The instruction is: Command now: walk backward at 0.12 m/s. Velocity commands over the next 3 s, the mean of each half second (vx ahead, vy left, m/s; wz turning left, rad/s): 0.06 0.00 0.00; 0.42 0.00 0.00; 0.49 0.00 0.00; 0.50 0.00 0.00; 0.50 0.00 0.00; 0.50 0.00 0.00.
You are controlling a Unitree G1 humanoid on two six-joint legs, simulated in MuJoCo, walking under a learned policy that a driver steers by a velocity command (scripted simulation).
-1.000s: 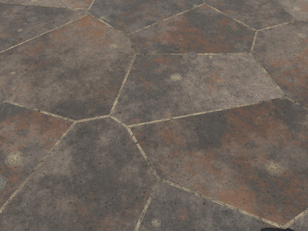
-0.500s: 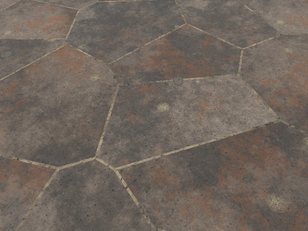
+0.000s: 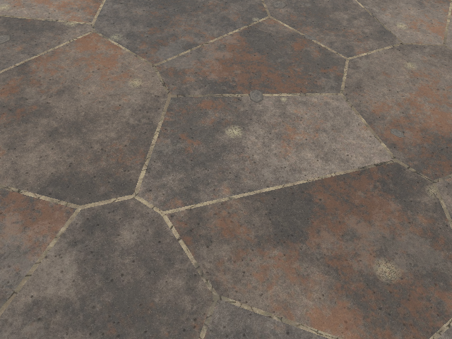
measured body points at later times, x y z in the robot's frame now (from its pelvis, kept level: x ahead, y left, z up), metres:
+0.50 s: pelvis -0.03 +0.02 +0.02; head -0.03 +0.02 +0.47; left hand -0.10 +0.28 -0.13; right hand +0.09 -0.25 -0.11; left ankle +0.00 +0.13 -0.68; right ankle -0.13 -0.11 -0.73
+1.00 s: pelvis +0.16 +0.10 +0.02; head +0.16 +0.11 +0.47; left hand +0.31 +0.37 -0.10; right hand +0.15 -0.16 -0.12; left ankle +0.12 +0.18 -0.73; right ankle +0.30 -0.08 -0.65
